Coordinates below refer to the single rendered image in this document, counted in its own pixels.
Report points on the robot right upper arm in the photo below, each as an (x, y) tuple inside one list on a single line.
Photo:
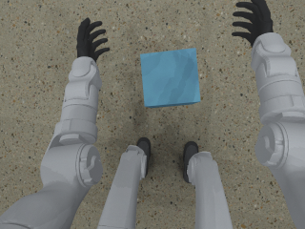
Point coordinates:
[(281, 147)]

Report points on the robot left forearm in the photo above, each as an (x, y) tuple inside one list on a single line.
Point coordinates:
[(80, 106)]

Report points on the right robot hand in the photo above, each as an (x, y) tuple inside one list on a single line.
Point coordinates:
[(260, 18)]

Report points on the robot left upper arm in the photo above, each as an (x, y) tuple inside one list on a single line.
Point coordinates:
[(68, 172)]

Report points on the left robot hand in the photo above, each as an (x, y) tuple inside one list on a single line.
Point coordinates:
[(85, 46)]

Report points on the carton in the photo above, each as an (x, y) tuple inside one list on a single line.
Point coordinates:
[(170, 78)]

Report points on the right robot thigh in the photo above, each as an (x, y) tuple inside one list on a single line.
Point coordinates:
[(211, 207)]

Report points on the robot right forearm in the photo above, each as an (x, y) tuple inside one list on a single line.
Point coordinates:
[(277, 80)]

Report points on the left robot shin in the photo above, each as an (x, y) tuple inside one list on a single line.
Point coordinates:
[(133, 148)]

